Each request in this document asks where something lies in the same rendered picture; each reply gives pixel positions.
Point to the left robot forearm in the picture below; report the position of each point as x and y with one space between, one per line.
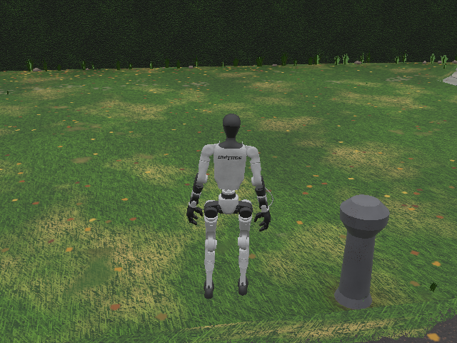
196 193

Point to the robot right hand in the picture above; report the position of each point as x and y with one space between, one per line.
265 222

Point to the robot head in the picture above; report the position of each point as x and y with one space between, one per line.
231 124

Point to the right robot upper arm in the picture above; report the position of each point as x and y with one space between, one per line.
252 152

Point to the right robot forearm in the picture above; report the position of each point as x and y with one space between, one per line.
261 196

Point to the robot left hand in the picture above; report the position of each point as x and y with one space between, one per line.
190 214

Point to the left robot upper arm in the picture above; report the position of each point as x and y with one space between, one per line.
206 152

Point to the right robot shin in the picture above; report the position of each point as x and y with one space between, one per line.
243 262

